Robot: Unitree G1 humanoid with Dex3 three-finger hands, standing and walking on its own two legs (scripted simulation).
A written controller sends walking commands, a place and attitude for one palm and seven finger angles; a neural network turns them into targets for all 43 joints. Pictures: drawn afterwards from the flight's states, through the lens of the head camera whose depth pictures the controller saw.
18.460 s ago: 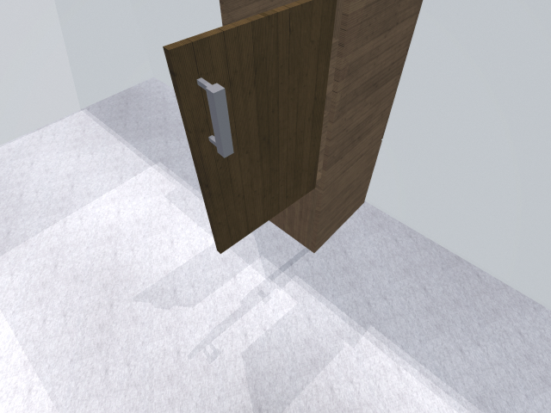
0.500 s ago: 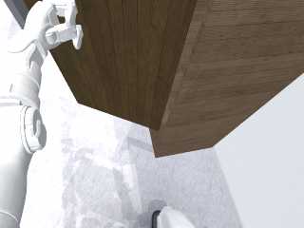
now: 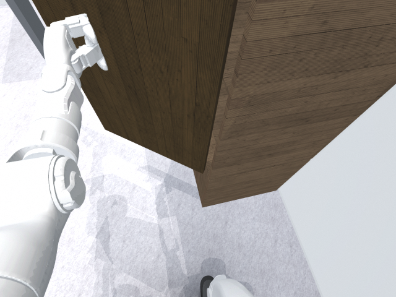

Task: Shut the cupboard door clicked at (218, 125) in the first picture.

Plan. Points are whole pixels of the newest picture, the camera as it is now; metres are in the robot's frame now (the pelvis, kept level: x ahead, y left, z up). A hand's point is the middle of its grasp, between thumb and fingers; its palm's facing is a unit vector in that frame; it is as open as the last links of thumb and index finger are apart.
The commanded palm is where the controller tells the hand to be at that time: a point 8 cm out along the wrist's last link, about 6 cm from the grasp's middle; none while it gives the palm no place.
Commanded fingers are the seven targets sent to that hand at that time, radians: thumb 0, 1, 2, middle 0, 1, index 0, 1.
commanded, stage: pull the fist back off the door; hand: left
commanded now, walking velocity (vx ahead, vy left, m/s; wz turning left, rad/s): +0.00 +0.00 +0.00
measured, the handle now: (41, 21) +0.64 +0.22 +0.14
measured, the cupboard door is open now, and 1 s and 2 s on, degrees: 52 52 52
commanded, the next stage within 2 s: draw the hand back to the body in 0.56 s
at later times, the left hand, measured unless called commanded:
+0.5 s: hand (90, 87) +0.45 +0.12 +0.15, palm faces +0.00 -1.00 +0.00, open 3.1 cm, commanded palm +0.43 +0.17 +0.14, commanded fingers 0.00 0.90 0.90 -1.30 -1.50 -1.30 -1.50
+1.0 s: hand (58, 123) +0.39 +0.15 +0.15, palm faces +0.01 -1.00 -0.01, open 3.1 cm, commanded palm +0.34 +0.21 +0.16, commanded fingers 0.00 0.90 0.90 -1.30 -1.50 -1.30 -1.50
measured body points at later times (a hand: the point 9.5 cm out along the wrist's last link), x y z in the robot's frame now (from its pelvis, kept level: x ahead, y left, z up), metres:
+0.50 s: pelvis -0.03 +0.00 +0.01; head +0.03 +0.00 +0.46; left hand +0.45 +0.17 +0.15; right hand +0.04 -0.26 -0.11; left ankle -0.07 +0.08 -0.71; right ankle +0.01 -0.09 -0.71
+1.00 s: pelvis -0.03 +0.00 +0.02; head -0.01 -0.01 +0.47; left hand +0.38 +0.21 +0.16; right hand +0.00 -0.25 -0.11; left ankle -0.07 +0.08 -0.71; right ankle +0.01 -0.09 -0.71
